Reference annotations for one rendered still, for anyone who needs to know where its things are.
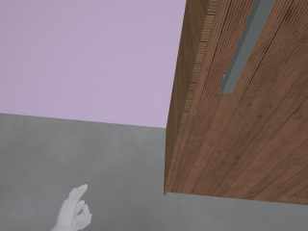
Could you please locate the robot left hand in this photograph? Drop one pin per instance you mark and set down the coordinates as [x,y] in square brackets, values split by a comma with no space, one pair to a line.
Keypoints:
[68,214]

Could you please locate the handle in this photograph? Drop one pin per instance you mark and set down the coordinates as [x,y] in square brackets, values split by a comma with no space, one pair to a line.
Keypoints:
[252,29]

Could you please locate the wardrobe door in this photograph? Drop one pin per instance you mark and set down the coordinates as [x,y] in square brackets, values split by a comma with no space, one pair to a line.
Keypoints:
[251,144]
[299,192]

